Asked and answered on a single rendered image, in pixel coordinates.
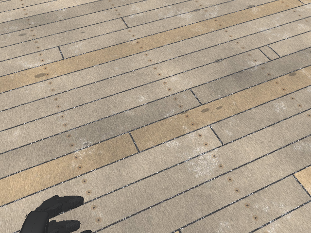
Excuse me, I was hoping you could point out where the robot left hand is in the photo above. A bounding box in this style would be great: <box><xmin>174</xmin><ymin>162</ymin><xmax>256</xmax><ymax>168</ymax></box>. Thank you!
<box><xmin>19</xmin><ymin>195</ymin><xmax>92</xmax><ymax>233</ymax></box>

